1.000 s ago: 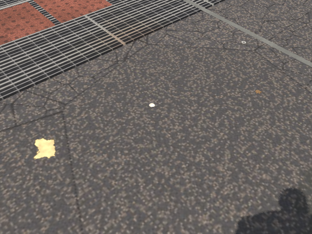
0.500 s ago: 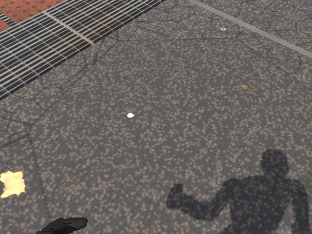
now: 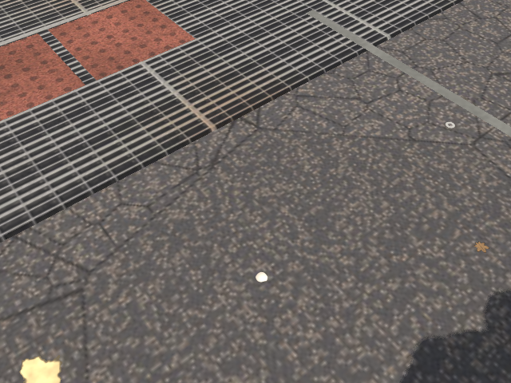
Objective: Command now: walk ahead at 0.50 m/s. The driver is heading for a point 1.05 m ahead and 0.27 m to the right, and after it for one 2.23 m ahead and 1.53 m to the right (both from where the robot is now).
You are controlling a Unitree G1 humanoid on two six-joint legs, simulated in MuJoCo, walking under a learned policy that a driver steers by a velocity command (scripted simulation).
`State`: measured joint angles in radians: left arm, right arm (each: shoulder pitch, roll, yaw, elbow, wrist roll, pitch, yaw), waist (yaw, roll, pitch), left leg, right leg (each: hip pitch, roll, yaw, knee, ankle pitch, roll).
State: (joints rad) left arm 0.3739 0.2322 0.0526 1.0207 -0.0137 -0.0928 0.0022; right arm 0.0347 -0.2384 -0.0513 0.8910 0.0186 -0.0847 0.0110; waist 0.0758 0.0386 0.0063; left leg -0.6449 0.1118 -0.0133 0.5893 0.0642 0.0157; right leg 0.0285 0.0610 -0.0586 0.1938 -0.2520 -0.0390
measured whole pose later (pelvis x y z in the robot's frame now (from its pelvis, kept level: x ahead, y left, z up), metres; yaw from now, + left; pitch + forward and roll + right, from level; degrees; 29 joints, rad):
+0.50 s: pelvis +0.28 +0.06 +0.01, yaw +0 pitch +2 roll +1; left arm 0.07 0.25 0.07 0.90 -0.01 -0.08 0.00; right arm 0.37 -0.22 -0.05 1.00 0.00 -0.09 0.00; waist -0.06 -0.04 0.00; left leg -0.01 -0.07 0.06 0.19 -0.20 0.06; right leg -0.69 -0.13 0.03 0.68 0.07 -0.01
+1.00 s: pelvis +0.56 -0.01 +0.01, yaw -1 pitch +1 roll -1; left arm 0.35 0.22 0.06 1.00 0.00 -0.09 -0.01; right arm 0.10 -0.27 -0.08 0.90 0.00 -0.08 -0.01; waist 0.06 0.04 0.00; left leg -0.69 0.14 -0.05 0.81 -0.04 0.00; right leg -0.09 0.06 -0.05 0.23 -0.17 -0.07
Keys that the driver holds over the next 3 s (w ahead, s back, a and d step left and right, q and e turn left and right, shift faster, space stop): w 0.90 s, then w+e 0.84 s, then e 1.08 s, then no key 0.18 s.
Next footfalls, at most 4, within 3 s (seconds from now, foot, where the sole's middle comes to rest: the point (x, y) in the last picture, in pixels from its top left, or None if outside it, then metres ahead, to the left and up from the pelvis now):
0.10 left None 0.25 0.14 -0.78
0.68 right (320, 355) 0.57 -0.09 -0.78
1.22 left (243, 254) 0.87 0.14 -0.78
1.74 right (352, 214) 1.05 -0.20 -0.78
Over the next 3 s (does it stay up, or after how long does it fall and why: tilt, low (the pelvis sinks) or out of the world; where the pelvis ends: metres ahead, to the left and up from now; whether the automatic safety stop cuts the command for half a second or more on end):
stays up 1.10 -0.18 0.00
